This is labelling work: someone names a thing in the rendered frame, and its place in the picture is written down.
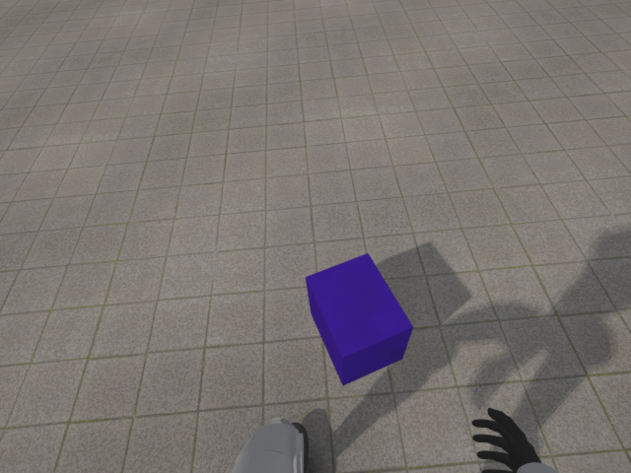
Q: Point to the carton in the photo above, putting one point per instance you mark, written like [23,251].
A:
[362,325]

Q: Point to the left robot shin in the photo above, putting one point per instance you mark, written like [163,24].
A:
[282,421]

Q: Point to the robot left thigh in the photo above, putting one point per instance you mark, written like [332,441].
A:
[273,448]

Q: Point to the right robot hand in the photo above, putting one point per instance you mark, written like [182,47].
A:
[513,441]

